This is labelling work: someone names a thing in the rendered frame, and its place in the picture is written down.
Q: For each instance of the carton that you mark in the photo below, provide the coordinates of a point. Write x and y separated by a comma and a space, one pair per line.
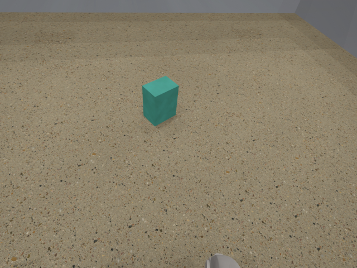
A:
160, 100

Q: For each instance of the right robot thigh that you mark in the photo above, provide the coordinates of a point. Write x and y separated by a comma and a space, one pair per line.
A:
221, 261

